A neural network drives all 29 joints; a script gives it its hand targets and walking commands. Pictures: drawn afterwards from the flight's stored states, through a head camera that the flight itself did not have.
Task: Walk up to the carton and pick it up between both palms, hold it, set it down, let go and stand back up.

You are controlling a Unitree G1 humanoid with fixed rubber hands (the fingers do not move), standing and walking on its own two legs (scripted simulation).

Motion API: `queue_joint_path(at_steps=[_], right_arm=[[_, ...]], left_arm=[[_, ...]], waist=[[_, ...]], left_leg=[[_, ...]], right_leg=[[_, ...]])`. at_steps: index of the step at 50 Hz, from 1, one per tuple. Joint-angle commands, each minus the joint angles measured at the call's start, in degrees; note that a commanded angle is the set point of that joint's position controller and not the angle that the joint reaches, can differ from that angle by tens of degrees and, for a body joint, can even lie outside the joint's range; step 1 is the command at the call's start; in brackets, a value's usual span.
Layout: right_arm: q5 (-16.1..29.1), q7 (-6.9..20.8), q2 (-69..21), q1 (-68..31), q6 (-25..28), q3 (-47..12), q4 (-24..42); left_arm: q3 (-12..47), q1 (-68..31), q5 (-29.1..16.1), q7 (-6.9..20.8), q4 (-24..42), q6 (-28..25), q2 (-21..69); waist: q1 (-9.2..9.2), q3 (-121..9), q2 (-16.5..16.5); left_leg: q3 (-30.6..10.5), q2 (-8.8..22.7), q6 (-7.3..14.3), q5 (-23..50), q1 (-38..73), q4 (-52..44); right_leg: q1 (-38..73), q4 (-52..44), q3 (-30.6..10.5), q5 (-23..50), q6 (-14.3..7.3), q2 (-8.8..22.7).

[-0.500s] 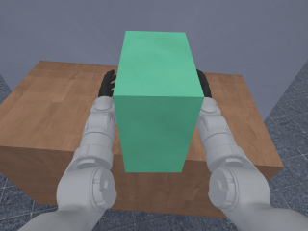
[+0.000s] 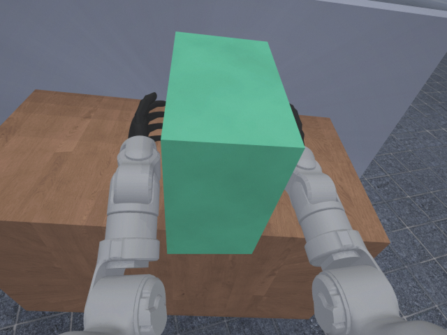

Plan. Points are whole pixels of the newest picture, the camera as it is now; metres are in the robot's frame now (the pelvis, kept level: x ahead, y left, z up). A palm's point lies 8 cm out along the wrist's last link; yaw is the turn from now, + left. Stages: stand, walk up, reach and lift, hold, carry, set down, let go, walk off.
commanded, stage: reach and lift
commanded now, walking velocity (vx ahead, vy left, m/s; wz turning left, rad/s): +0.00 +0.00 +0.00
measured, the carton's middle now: (216, 150) +0.40 -0.02 +0.14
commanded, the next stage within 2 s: hold in 1.52 s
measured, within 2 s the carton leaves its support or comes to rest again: neither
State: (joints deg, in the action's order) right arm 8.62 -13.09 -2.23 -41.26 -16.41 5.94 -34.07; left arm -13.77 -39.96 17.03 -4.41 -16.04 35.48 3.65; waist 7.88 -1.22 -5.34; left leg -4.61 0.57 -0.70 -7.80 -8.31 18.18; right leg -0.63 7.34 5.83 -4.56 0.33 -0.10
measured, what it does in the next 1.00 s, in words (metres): stands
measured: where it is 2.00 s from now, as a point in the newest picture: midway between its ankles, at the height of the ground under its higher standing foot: outside the picture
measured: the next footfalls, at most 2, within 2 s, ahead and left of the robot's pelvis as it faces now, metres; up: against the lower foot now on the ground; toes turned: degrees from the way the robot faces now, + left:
none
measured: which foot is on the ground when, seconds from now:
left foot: down 0.00-1.00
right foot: down 0.00-1.00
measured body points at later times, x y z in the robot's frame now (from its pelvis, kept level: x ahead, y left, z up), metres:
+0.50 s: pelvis -0.01 -0.01 +0.00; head -0.03 +0.03 +0.45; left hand +0.40 +0.11 +0.22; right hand +0.38 -0.15 +0.22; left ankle +0.02 +0.12 -0.75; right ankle +0.00 -0.12 -0.75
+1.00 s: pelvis +0.00 -0.01 +0.00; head +0.00 +0.03 +0.45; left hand +0.41 +0.11 +0.21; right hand +0.39 -0.15 +0.22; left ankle +0.02 +0.12 -0.75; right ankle -0.01 -0.12 -0.75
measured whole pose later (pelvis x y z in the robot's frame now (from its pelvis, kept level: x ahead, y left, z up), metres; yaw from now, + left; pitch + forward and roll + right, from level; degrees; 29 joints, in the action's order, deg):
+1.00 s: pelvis +0.00 -0.01 +0.00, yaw +0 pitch +1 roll -2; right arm 15.5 -18.9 1.1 -43.7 -30.4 2.6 -17.9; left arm -13.1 -42.2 15.1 -2.1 -0.8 48.5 2.9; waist 7.8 -2.5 -4.1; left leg -4.9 1.0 -1.2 -7.5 -12.2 18.6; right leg -5.5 10.2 6.3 -5.8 -0.3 -0.4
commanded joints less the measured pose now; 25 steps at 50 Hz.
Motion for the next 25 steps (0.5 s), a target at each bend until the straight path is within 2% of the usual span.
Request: queue_joint_path(at_steps=[1,5,9,12,15,16,17,19,22,25], right_arm=[[3.1,2.5,-22.8,-47.5,2.8,-17.4,22.1],[2.9,3.1,-21.6,-49.5,1.2,-17.5,22.3],[2.8,3.7,-22.3,-54.9,0.6,-17.2,24.6],[2.1,3.6,-22.5,-54.5,-0.6,-16.2,21.5],[1.7,3.1,-22.4,-53.8,-2.2,-14.8,18.4],[2.0,3.9,-20.6,-58.8,-1.3,-14.1,21.9],[2.1,4.0,-20.8,-57.1,-1.5,-14.9,20.8],[3.1,3.2,-21.0,-54.6,-2.4,-16.0,20.7],[5.0,1.3,-20.5,-49.4,-4.8,-16.5,19.2],[6.9,-0.2,-20.2,-46.6,-6.6,-16.3,20.2]], left_arm=[[29.1,-43.2,-8.0,7.8,13.8,-2.4,33.9],[27.1,-42.9,-8.1,7.2,11.2,0.0,31.9],[27.4,-45.7,-9.3,6.0,10.5,1.2,32.6],[25.3,-46.4,-8.9,6.2,7.9,1.9,32.1],[22.2,-46.2,-7.8,7.1,4.8,2.8,30.6],[25.2,-49.4,-10.2,6.9,10.3,1.2,31.5],[25.7,-49.3,-10.3,6.7,9.7,1.0,32.0],[25.0,-47.7,-9.8,7.5,9.3,1.3,31.8],[23.3,-45.5,-8.3,9.4,9.8,3.1,29.2],[23.0,-43.9,-7.4,11.2,12.9,5.5,28.1]], waist=[[0.61,-31.4,11.8],[-0.72,-29.0,8.6],[-1.79,-31.9,8.5],[-1.40,-30.5,7.7],[-1.93,-28.2,6.2],[-1.77,-34.5,7.9],[-0.96,-35.2,8.3],[-0.84,-34.8,8.0],[-0.44,-29.8,6.4],[0.16,-26.7,6.5]], left_leg=[[2.5,-2.9,-3.7,22.1,13.6,1.4],[3.3,-2.3,-2.4,13.3,11.1,-0.2],[4.0,-2.2,-1.6,9.9,10.5,0.1],[4.0,-2.1,-1.0,8.6,9.8,-0.1],[4.3,-2.3,0.1,6.2,8.0,-0.2],[3.2,-1.7,-1.2,9.0,13.3,-0.5],[3.7,-1.9,-1.6,13.2,15.2,0.8],[3.5,-2.7,-1.7,18.0,15.7,1.8],[3.6,-3.5,-1.3,17.4,13.4,0.8],[3.7,-3.8,-1.3,16.5,12.3,-0.1]], right_leg=[[6.8,3.9,1.5,16.5,1.1,-3.7],[5.1,4.1,2.0,8.7,1.3,-3.4],[1.9,4.4,1.8,3.6,1.1,-3.4],[1.4,4.5,1.7,2.7,1.4,-3.2],[1.4,4.3,1.4,0.7,1.7,-2.7],[-0.3,3.8,2.8,3.3,0.9,-4.0],[0.3,3.7,2.0,6.4,0.7,-3.8],[3.7,3.9,1.5,11.9,1.1,-3.7],[5.5,3.5,1.0,13.2,2.0,-3.1],[6.3,3.2,1.0,13.0,2.4,-2.7]])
